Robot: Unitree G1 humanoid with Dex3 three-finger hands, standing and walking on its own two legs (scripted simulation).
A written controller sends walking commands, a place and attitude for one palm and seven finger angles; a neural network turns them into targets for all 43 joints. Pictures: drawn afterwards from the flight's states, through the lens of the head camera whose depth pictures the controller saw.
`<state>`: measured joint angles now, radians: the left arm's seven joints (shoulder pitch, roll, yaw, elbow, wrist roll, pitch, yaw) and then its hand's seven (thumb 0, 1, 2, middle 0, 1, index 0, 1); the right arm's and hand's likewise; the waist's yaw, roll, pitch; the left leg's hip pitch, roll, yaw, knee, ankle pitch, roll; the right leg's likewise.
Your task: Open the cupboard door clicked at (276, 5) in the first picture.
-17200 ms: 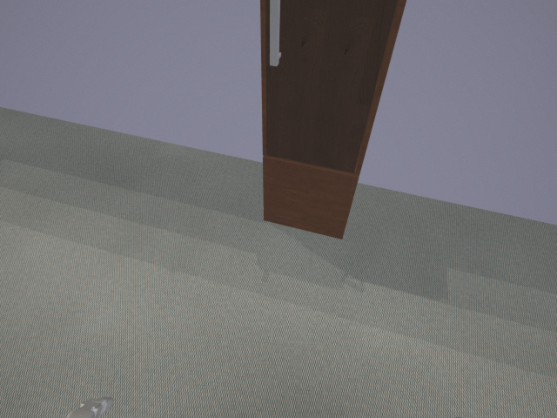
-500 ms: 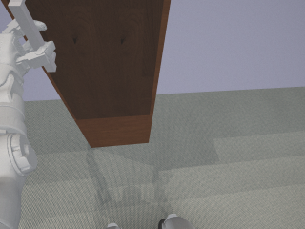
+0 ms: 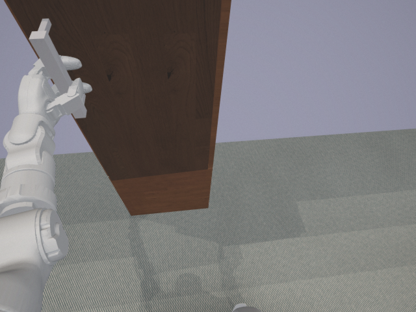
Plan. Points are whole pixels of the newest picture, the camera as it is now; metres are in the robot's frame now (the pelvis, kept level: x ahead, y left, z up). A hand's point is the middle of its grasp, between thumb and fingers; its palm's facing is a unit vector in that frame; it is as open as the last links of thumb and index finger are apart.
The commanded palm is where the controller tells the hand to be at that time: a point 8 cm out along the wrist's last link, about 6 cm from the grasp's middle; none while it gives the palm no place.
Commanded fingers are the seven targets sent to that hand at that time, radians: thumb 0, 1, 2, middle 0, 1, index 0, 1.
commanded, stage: pull the door open along its arc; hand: left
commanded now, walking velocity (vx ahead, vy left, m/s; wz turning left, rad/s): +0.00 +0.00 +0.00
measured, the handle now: (64, 73) +0.54 +0.23 +0.15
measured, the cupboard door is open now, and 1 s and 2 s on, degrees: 2 52 52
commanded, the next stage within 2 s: open thumb and fingers to let go in 0.84 s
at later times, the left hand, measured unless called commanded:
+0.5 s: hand (107, 147) +0.37 +0.13 +0.14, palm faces +0.37 -0.93 +0.08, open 6.2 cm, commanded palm +0.31 +0.17 +0.14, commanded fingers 0.00 0.90 0.90 -0.40 -1.35 -0.40 -1.35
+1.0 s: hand (168, 183) +0.30 +0.04 +0.14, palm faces +0.35 -0.94 -0.02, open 6.3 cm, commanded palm +0.25 +0.09 +0.14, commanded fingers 0.00 0.62 0.78 -0.38 -1.32 -0.38 -1.32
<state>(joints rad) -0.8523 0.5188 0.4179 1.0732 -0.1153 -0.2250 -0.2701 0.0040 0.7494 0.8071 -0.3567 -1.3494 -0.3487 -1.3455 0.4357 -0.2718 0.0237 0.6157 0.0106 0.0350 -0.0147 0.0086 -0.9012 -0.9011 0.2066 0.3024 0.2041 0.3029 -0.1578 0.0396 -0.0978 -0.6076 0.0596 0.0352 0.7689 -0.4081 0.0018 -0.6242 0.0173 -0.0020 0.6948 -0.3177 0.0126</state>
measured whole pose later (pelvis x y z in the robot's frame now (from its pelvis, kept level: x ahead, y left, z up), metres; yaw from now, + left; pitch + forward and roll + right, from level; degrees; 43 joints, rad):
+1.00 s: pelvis +0.00 -0.03 +0.02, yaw +5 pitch -2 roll +0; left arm 0.01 -0.09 -0.29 -0.14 0.03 0.22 0.56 0.03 0.67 0.75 -0.33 -1.31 -0.34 -1.32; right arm 0.12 -0.18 0.01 0.63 -0.04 0.10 0.00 0.01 -0.90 -0.90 0.20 0.30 0.20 0.30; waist 0.00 0.06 -0.02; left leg -0.21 0.05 -0.03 0.60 -0.36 -0.04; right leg -0.22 0.01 -0.07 0.59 -0.33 -0.03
